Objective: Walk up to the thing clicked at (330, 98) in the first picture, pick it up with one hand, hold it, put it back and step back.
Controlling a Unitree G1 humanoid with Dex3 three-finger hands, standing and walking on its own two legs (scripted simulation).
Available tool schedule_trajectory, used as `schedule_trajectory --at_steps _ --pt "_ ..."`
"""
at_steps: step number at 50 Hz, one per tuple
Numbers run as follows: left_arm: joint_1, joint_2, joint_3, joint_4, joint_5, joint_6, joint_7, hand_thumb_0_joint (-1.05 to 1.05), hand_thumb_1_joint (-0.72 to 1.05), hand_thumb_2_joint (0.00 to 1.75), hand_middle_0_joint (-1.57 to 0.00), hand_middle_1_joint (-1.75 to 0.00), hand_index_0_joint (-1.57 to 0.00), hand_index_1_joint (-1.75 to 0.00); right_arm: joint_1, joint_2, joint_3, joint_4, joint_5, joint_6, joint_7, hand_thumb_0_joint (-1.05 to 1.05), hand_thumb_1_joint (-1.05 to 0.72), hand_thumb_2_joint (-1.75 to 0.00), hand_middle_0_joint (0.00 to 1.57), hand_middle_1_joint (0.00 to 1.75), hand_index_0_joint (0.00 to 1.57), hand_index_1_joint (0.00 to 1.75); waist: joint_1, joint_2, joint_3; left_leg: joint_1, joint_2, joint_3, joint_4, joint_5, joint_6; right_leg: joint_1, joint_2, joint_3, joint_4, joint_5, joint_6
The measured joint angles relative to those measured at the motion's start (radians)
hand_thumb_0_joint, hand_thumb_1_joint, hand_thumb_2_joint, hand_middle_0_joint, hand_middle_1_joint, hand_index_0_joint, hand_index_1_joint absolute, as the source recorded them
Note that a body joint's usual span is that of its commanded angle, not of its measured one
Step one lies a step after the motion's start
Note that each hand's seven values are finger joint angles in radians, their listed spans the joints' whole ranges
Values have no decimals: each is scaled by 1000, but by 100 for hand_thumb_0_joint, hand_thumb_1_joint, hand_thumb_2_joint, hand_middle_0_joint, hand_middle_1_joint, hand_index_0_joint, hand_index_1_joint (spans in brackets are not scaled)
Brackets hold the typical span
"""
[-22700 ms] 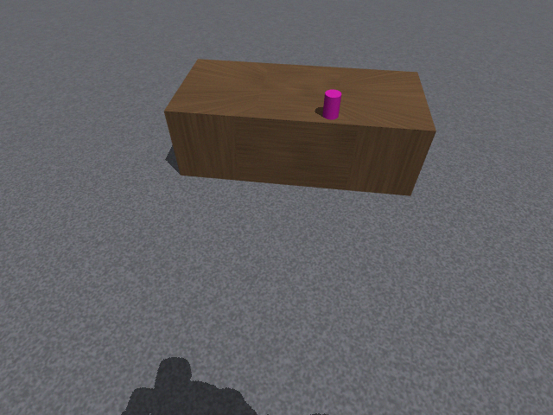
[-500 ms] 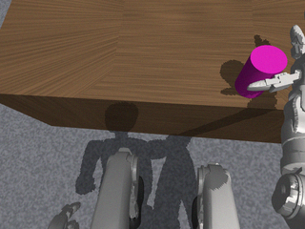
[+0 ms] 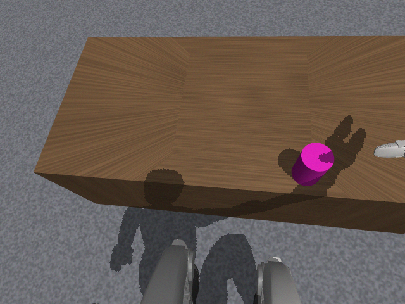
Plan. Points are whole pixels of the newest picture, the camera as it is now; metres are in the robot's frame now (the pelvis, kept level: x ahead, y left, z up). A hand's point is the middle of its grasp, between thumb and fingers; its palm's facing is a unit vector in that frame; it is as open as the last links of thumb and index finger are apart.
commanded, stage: home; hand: right
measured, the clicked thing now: (311, 165) +0.47 -0.19 -0.18
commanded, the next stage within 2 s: none
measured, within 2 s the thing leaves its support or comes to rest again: neither
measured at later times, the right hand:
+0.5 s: hand (388, 190) +0.34 -0.24 +0.03, palm faces +0.21 +0.92 -0.32, open 17.3 cm
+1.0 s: hand (360, 279) +0.22 -0.17 +0.04, palm faces +0.18 +0.95 -0.27, open 17.5 cm
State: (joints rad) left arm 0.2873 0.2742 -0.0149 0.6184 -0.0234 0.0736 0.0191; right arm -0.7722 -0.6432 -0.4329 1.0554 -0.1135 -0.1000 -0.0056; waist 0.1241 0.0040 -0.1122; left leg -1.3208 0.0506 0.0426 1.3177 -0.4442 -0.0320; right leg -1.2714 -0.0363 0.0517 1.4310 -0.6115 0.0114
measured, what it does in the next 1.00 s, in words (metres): rises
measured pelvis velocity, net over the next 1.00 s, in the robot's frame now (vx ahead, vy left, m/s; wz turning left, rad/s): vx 0.05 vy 0.02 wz -0.04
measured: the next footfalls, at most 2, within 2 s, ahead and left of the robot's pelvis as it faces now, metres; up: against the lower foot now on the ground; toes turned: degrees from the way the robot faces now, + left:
none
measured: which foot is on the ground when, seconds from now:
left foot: down 0.00-1.00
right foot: down 0.00-1.00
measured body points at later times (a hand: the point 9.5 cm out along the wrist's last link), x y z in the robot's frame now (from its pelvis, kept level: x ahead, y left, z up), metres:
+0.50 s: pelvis +0.05 +0.00 +0.11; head +0.11 -0.01 +0.55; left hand +0.13 +0.26 +0.00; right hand +0.33 -0.28 +0.05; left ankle +0.09 +0.15 -0.59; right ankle +0.03 -0.12 -0.59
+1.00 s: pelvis +0.05 +0.02 +0.11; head +0.08 +0.02 +0.56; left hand +0.25 +0.25 +0.04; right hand +0.20 -0.22 +0.06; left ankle +0.09 +0.15 -0.59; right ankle +0.03 -0.12 -0.59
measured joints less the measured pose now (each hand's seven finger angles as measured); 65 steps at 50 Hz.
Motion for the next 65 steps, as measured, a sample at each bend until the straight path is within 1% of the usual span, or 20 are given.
schedule_trajectory --at_steps 3,7,9,12,16,20,23,26,30,35,38,41,46,51,59,60,61,62,63,65 --pt "21 2 -1 20 3 3 13 0 89 90 -21 -29 -20 -30 -9 -20 4 70 2 7 -39 -1 49 -9 6 6 7 6 -1 2 3 102 -4 7 -97 23 2 98 -4 1 -95 26 1" --pt "51 13 3 31 5 8 22 0 89 90 -21 -29 -21 -30 11 -27 32 132 18 17 -66 -1 49 -9 6 6 6 6 -3 -4 4 223 -11 10 -213 54 3 215 -10 -4 -208 58 1" --pt "65 19 7 30 2 11 25 0 89 90 -21 -29 -21 -30 46 -10 52 129 29 29 -72 -1 49 -9 6 6 6 6 -5 -7 8 279 -14 9 -264 68 2 270 -13 -9 -258 71 -1" --pt "79 23 14 25 -7 16 29 0 90 90 -21 -29 -21 -30 129 41 86 86 48 46 -78 -1 49 -9 6 6 6 6 -9 -12 15 358 -16 4 -332 86 1 350 -14 -17 -327 89 -2" --pt "83 14 19 17 -21 22 39 0 90 90 -21 -29 -21 -30 290 146 133 -49 78 80 -88 -1 50 -9 6 6 6 6 -18 -14 25 461 -19 -2 -409 104 0 457 -16 -29 -410 109 -3" --pt "71 -8 12 14 -31 22 58 0 90 90 -21 -29 -20 -30 469 254 182 -213 107 105 -108 -1 51 -8 6 6 6 6 -33 -12 32 558 -21 -5 -473 114 0 560 -17 -36 -484 124 -1" --pt "56 -29 4 7 -32 16 77 1 90 90 -21 -29 -21 -30 598 311 224 -336 126 116 -128 -1 51 -8 6 6 6 6 -47 -11 35 626 -21 -4 -508 115 2 632 -17 -37 -529 132 2" --pt "32 -47 -1 -2 -31 4 93 1 90 90 -21 -29 -21 -30 702 350 270 -422 140 128 -142 -1 51 -8 6 6 6 6 -65 -15 38 684 -19 -1 -531 113 4 693 -15 -36 -562 137 4" --pt "-12 -63 -2 -16 -27 -14 107 1 90 90 -21 -29 -21 -30 834 388 332 -544 151 149 -152 -1 51 -8 6 6 6 6 -90 -27 36 739 -17 1 -549 108 5 753 -13 -36 -594 141 7" --pt "-70 -71 0 -40 -23 -39 113 1 90 90 -21 -29 -21 -30 1006 432 410 -703 156 182 -145 -1 51 -8 6 6 6 6 -113 -40 31 787 -15 5 -557 99 7 805 -11 -33 -616 142 10" --pt "-97 -70 -2 -59 -19 -53 117 1 90 90 -21 -29 -21 -30 1087 451 441 -780 155 204 -137 -1 52 -7 6 6 6 5 -124 -40 34 802 -13 10 -552 93 10 821 -10 -28 -618 142 13" --pt "-112 -68 -4 -78 -15 -67 122 1 90 90 -21 -29 -21 -30 1139 460 454 -832 155 222 -130 -1 53 -7 6 6 6 5 -132 -33 43 808 -12 16 -543 88 13 828 -10 -22 -616 143 17" --pt "-111 -63 -7 -97 -7 -92 131 1 90 90 -21 -29 -21 -30 1165 454 449 -880 149 245 -129 -1 55 -6 6 5 6 5 -137 -23 55 805 -9 24 -528 84 19 824 -7 -12 -607 146 22" --pt "-84 -57 -2 -97 -1 -114 130 1 90 90 -21 -29 -21 -30 1154 445 441 -899 140 257 -134 -1 56 -5 6 5 6 5 -132 -23 59 793 -8 25 -515 84 22 813 -7 -11 -596 147 25" --pt "-27 -54 4 -90 -3 -128 118 1 90 90 -21 -29 -21 -30 1163 451 446 -922 135 259 -135 -1 55 -5 6 5 6 5 -119 -29 55 768 -12 13 -497 85 21 793 -11 -22 -577 142 24" --pt "-30 -53 7 -70 27 -130 109 1 90 90 -21 -29 -21 -30 1147 446 448 -884 111 233 -121 -1 55 -5 6 5 6 5 -120 -29 67 779 -12 11 -499 86 21 805 -10 -23 -580 143 24" --pt "-40 -47 8 -35 59 -124 92 1 90 90 -21 -29 -21 -30 1117 433 452 -815 85 205 -100 -1 55 -5 6 5 6 5 -123 -27 81 798 -9 11 -505 87 21 825 -7 -24 -590 148 23" --pt "-49 -38 5 2 80 -110 73 1 90 90 -21 -29 -21 -30 1089 419 453 -742 68 184 -78 -1 55 -5 6 5 6 5 -124 -24 87 814 -6 9 -512 89 22 844 -3 -26 -604 154 22" --pt "-57 -29 2 36 92 -96 55 1 90 90 -21 -29 -21 -30 1067 404 452 -675 57 170 -59 -1 54 -6 6 5 6 5 -124 -21 90 829 -3 8 -521 91 22 862 0 -27 -619 160 21" --pt "-63 -12 1 88 95 -77 26 1 90 90 -21 -29 -21 -30 1043 377 445 -564 53 148 -32 -1 54 -6 6 5 6 5 -121 -16 95 861 2 6 -541 96 22 898 6 -31 -651 172 20"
